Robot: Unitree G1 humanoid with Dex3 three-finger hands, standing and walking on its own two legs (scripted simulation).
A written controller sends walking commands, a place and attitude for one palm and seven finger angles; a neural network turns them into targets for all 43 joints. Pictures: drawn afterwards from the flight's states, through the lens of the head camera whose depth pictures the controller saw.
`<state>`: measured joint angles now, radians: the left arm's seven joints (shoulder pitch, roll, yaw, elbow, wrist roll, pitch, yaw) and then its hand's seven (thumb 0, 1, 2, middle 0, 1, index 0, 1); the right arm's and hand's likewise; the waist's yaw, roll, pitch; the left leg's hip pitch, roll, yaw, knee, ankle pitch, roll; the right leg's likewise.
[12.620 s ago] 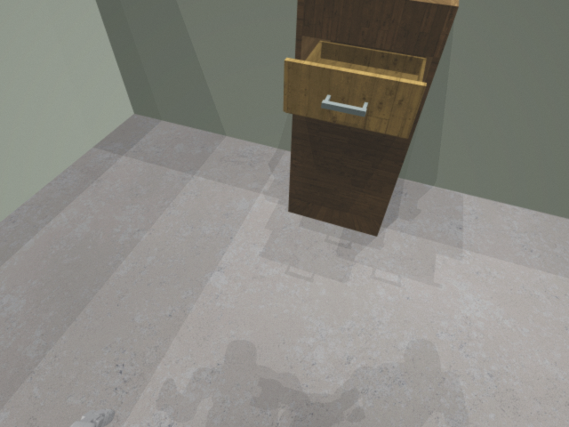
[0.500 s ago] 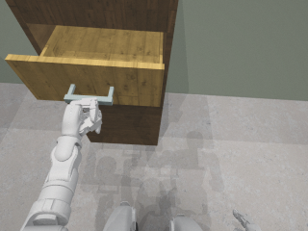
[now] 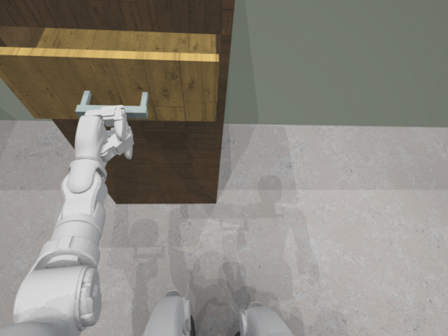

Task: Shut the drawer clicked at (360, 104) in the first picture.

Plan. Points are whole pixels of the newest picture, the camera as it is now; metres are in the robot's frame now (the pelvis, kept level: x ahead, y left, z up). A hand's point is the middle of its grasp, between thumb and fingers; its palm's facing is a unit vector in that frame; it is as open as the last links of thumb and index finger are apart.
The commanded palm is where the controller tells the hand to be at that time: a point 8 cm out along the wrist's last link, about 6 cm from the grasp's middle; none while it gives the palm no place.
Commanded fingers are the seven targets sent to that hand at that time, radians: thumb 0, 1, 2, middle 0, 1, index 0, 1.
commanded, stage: push the drawer shut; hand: left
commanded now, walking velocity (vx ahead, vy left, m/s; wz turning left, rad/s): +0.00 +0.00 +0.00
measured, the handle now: (114, 104) +0.53 +0.20 +0.05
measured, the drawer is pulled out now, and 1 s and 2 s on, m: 0.07 0.00 0.00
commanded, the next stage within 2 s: pull the fist back off the drawer in 1.18 s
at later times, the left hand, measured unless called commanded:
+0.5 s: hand (133, 115) +0.50 +0.16 +0.05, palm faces +0.01 -1.00 -0.02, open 3.2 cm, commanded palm +0.49 +0.20 +0.06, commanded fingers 0.00 0.90 0.90 -1.40 -1.60 -1.40 -1.60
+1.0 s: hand (128, 105) +0.53 +0.17 +0.05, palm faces +0.01 -1.00 -0.03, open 2.9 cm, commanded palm +0.55 +0.19 +0.06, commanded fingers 0.00 0.90 0.90 -1.40 -1.60 -1.40 -1.60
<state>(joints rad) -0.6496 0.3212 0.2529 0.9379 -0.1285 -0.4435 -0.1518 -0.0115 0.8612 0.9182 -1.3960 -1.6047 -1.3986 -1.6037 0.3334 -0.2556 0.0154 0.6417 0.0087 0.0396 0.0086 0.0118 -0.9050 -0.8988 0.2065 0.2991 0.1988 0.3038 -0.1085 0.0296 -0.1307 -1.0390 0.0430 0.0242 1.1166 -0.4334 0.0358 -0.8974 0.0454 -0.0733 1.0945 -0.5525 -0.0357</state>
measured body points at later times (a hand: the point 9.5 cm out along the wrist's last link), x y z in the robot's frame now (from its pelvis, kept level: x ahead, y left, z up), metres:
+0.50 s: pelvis +0.00 +0.00 -0.01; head +0.13 +0.02 +0.43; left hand +0.49 +0.21 +0.06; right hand +0.02 -0.26 -0.12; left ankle +0.05 +0.10 -0.65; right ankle -0.02 -0.10 -0.65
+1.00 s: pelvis -0.02 +0.00 -0.02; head +0.13 +0.04 +0.40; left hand +0.52 +0.23 +0.05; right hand -0.04 -0.26 -0.12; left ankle +0.05 +0.10 -0.65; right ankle -0.02 -0.10 -0.65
